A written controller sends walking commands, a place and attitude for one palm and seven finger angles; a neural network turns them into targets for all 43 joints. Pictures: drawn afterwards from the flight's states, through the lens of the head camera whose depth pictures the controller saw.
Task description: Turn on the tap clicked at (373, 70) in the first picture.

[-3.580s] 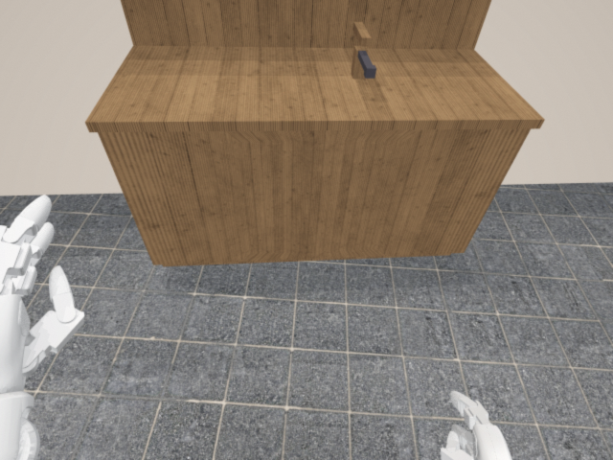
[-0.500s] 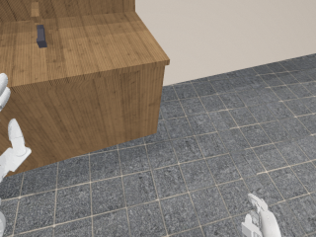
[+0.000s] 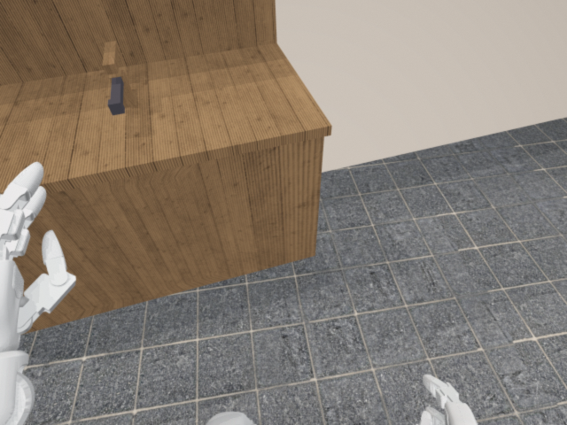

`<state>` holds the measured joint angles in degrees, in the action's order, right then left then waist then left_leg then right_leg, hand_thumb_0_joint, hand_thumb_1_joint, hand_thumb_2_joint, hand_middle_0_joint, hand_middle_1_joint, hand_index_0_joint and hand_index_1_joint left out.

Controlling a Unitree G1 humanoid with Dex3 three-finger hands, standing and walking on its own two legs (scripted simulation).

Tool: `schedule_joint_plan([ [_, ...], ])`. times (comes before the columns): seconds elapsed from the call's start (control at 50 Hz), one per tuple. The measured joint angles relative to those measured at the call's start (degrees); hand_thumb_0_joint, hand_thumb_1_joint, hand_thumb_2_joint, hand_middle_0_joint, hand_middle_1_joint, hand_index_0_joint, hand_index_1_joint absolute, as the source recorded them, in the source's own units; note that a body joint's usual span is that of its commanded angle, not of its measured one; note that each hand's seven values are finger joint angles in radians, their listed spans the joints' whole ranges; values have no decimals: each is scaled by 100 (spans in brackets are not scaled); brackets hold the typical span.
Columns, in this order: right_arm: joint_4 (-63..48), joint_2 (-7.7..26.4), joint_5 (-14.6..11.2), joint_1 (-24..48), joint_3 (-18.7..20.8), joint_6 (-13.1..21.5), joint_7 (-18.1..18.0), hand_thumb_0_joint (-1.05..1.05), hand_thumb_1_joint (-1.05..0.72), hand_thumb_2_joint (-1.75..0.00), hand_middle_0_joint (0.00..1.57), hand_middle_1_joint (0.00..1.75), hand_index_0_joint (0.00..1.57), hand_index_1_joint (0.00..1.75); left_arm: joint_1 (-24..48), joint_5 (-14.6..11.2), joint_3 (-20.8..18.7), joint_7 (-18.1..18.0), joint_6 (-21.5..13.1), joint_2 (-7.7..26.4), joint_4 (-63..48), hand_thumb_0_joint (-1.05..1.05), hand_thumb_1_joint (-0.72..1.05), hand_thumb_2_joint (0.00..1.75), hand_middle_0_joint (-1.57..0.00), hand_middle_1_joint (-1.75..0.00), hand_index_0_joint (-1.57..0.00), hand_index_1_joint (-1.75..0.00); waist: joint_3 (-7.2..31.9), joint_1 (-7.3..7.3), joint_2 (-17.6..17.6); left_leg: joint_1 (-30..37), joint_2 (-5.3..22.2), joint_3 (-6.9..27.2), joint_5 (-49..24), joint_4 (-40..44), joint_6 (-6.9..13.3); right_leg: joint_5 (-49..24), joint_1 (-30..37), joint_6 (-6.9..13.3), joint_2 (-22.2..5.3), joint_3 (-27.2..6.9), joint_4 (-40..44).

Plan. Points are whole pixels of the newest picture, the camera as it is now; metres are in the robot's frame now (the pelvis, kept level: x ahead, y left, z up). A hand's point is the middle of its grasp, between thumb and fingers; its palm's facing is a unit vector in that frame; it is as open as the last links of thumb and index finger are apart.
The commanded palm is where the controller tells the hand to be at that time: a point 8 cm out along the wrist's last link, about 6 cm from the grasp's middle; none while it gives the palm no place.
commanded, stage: take the last steps up to it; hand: left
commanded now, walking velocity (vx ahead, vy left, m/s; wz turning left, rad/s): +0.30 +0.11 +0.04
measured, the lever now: (116, 106) +0.76 +0.45 +0.03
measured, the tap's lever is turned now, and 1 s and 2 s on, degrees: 0 0 0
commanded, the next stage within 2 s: come to a stop and stand still in 1.18 s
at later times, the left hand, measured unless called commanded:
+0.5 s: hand (84, 201) +0.32 +0.26 +0.18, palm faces +0.38 -0.81 -0.44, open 7.5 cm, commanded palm +0.27 +0.31 +0.18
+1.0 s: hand (108, 135) +0.44 +0.27 +0.19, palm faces +0.40 -0.82 -0.41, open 7.4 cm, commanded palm +0.39 +0.32 +0.18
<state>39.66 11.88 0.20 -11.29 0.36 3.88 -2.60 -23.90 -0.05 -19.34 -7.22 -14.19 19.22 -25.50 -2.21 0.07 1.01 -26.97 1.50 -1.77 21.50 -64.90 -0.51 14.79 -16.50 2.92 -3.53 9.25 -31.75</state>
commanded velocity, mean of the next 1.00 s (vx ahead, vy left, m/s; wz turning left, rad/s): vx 0.27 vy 0.09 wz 0.01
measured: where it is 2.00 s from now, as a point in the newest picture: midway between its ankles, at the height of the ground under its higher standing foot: (286, 413)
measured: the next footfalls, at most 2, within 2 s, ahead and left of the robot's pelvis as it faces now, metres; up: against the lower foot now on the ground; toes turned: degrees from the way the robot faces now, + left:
left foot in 0.24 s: +0.12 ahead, +0.17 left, +0.00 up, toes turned +7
right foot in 0.54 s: +0.20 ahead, -0.06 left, +0.00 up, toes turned -9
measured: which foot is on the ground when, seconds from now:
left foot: up 0.00-0.22, down 0.24-0.54, up 0.56-0.94, down 0.96-1.00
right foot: down 0.00-0.24, up 0.26-0.52, down 0.54-0.96, up 0.98-1.00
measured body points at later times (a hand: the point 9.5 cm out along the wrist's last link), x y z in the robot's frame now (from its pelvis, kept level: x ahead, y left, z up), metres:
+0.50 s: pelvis +0.10 +0.03 +0.00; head +0.12 +0.02 +0.45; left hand +0.30 +0.30 +0.21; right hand +0.26 -0.16 -0.10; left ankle +0.08 +0.17 -0.73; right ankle +0.14 -0.06 -0.72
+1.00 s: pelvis +0.22 +0.04 -0.01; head +0.25 +0.05 +0.44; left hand +0.42 +0.31 +0.21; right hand +0.40 -0.22 -0.08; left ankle +0.27 +0.17 -0.74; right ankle +0.16 -0.05 -0.71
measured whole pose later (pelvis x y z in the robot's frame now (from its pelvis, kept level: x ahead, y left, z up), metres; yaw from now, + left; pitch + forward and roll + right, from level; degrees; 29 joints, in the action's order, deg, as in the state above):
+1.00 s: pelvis +0.22 +0.04 -0.01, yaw -1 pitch -1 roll +3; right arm 33.2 12.9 -0.7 -10.5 3.5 4.3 -4.1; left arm -25.9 -0.9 -22.0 -10.0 -15.0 23.1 -32.7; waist -3.5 0.3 -3.8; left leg -18.0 2.2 -9.6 12.2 -32.3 1.2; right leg 30.2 -15.3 0.5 -4.3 4.0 -48.7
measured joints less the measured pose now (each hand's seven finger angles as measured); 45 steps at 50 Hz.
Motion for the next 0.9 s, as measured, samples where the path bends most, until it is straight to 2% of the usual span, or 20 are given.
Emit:
schedule_joint_plan([
  [0.08,-226,176,-14,-48,126,-8,-56,1,-90,-90,21,30,20,30,-376,-24,-145,-45,-97,152,-219,2,88,90,-21,-30,-21,-30,-5,-105,-215,3,278,-146,-275,1165,-11,-108,201,-54,-122,-32,380],
  [0.14,-354,297,-14,-126,235,37,-101,1,-91,-90,20,30,20,30,-507,-42,-156,-122,-63,187,-388,2,88,90,-21,-30,-21,-30,-27,-52,-316,307,332,-297,-332,2219,23,-36,304,-134,-203,-76,408],
  [0.22,-471,395,-16,-241,319,82,-180,1,-91,-90,20,30,20,30,-505,-53,-107,-233,7,104,-573,2,88,90,-21,-30,-21,-30,32,31,-289,985,237,-537,-583,3398,67,293,403,-303,-241,-119,88],
  [0.26,-509,342,-46,-226,341,103,-225,1,-91,-90,20,30,20,30,-355,-66,-133,-277,15,120,-596,2,88,90,-21,-30,-21,-30,50,53,-304,1149,181,-556,-915,3522,44,641,281,-342,-269,-230,-474],
  [0.3,-481,122,-77,-138,300,109,-213,1,-91,-90,20,30,19,30,-99,-39,-171,-299,-10,162,-402,2,88,90,-21,-30,-21,-30,44,64,-426,1168,130,-627,-702,3263,23,1312,-91,-305,-211,-506,-1600],
  [0.32,-465,11,-77,-115,246,125,-189,1,-91,-90,20,30,19,30,5,-26,-172,-285,-13,174,-259,2,88,90,-21,-30,-21,-30,85,30,-427,1182,131,-614,-604,3237,26,1472,-305,-301,-146,-541,-2128],
  [0.38,-439,-278,-91,-95,53,206,-94,1,-91,-90,20,30,20,30,157,-27,-136,-232,101,165,-44,2,89,90,-21,-30,-21,-30,153,-56,-326,1262,172,-535,-530,3346,43,1379,-773,-342,-34,-455,-2757],
  [0.46,-442,-510,-72,-130,-184,293,1,1,-90,-90,21,30,20,30,-127,-73,-96,-176,116,130,-293,2,89,90,-21,-30,-21,-30,113,-60,-168,1415,229,-549,-484,3505,-28,947,-863,-380,-24,-284,-1815],
  [0.52,-434,-548,-49,-197,-271,302,17,1,-90,-90,21,30,20,30,-356,-68,-121,-151,79,238,-443,2,89,90,-21,-30,-21,-30,45,-17,-25,1452,276,-528,-262,3305,-134,556,-490,-385,55,-116,-639],
  [0.54,-427,-522,-50,-214,-277,286,9,1,-90,-90,21,30,20,30,-371,-51,-136,-147,73,281,-448,2,89,90,-21,-30,-21,-30,22,2,52,1403,315,-490,-110,3086,-157,226,-358,-271,103,-64,-358],
  [0.56,-378,-460,-55,-193,-255,247,2,1,-90,-90,21,30,20,30,-325,-24,-117,-138,73,275,-411,2,89,90,-21,-30,-21,-30,-20,1,195,1272,406,-431,44,2713,-65,85,-325,-97,162,25,-400],
  [0.6,-181,-336,-58,-98,-184,133,2,1,-90,-90,21,30,20,30,-165,-21,-71,-102,89,228,-286,2,89,90,-21,-30,-21,-30,-87,29,262,779,290,-195,417,1404,9,250,-288,98,130,101,-576],
  [0.64,-25,-204,-58,-17,-108,45,19,1,-90,-90,21,30,20,30,-69,-49,-84,-66,82,123,-149,2,88,90,-21,-30,-21,-30,-129,102,194,318,133,-89,363,311,-21,344,-157,134,78,49,-468],
  [0.68,2,-76,-52,42,-55,-29,7,1,-90,-90,21,30,20,30,-132,-54,-165,-66,36,40,-44,2,88,90,-21,-30,-21,-30,-140,97,121,-37,123,-81,158,-136,-66,264,-1,87,55,-14,-197],
  [0.72,-60,39,-47,65,1,-62,-8,1,-90,-90,21,30,20,30,-232,-50,-204,-80,2,4,13,2,88,90,-21,-30,-21,-30,-147,36,45,-264,189,-104,-99,20,-86,178,157,78,30,-31,90],
  [0.78,-209,180,-41,58,90,-52,-35,1,-91,-90,21,30,20,30,-319,-46,-159,-106,-11,19,-60,2,88,90,-21,-30,-21,-30,-200,-39,-110,-262,303,-256,-381,1052,-74,145,372,37,-36,-23,361],
  [0.9,-520,324,-31,-22,268,32,-90,1,-91,-90,20,30,20,30,-496,-51,-47,-186,26,109,-689,2,88,90,-21,-30,-21,-30,-249,6,-338,416,223,-603,-786,3016,22,476,658,-118,-85,-103,242],
])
